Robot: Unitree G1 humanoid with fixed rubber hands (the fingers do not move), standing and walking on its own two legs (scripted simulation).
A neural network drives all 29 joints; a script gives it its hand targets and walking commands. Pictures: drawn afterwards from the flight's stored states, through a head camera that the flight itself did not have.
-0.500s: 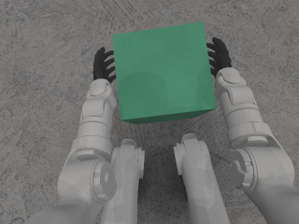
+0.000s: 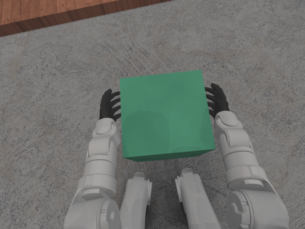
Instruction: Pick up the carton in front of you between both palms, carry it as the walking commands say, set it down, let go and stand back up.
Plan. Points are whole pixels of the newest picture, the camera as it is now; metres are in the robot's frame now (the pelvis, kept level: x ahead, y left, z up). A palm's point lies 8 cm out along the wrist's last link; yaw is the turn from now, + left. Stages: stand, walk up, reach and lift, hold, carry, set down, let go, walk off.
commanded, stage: reach and lift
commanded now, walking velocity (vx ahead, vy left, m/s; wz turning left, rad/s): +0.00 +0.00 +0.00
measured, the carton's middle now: (164, 123) +0.42 -0.02 -0.13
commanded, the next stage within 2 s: hold in 1.90 s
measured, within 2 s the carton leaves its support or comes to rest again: neither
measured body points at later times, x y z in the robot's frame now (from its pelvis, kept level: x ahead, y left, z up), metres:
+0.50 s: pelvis +0.06 +0.00 +0.15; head +0.13 -0.01 +0.59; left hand +0.40 +0.14 +0.11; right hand +0.39 -0.16 +0.10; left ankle +0.08 +0.13 -0.53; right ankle +0.08 -0.13 -0.53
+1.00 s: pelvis +0.07 +0.00 +0.21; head +0.03 +0.00 +0.66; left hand +0.37 +0.15 +0.23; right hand +0.37 -0.16 +0.22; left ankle +0.08 +0.13 -0.53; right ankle +0.08 -0.13 -0.53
